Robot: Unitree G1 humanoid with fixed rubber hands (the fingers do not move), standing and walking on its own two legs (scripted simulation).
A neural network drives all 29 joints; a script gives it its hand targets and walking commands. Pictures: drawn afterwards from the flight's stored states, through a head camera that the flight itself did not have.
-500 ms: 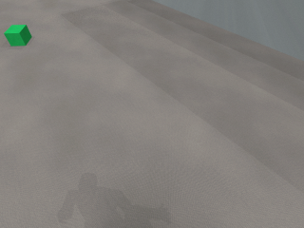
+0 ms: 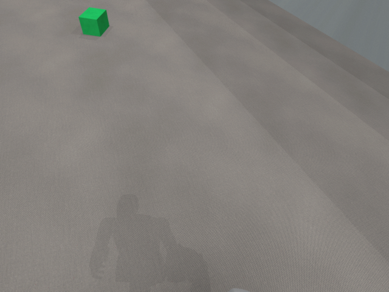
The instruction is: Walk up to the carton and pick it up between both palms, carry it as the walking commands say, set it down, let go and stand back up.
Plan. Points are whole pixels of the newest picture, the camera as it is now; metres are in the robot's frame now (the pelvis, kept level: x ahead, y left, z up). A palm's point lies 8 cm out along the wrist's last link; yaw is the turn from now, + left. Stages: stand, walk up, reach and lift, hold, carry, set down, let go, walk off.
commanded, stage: walk up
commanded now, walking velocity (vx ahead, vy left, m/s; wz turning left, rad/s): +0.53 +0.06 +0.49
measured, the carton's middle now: (94, 21) +2.64 +1.00 -0.69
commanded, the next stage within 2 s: none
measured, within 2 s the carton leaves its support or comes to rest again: neither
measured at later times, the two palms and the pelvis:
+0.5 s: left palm (69, 251) +0.23 +0.28 -0.12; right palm (268, 204) +0.37 -0.22 -0.13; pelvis +0.28 +0.02 +0.01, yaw +12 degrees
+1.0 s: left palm (49, 144) +0.54 +0.45 -0.13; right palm (205, 136) +0.59 -0.04 -0.11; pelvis +0.53 +0.19 +0.02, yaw +17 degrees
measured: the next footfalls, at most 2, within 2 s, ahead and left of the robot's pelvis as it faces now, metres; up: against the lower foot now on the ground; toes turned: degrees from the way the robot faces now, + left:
right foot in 0.28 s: +0.33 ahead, -0.10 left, +0.00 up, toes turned +0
left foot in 0.72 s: +0.53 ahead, +0.29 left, +0.00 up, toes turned +21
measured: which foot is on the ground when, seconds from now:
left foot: down 0.00-0.28, up 0.30-0.70, down 0.72-1.00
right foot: up 0.00-0.26, down 0.28-0.74, up 0.76-1.00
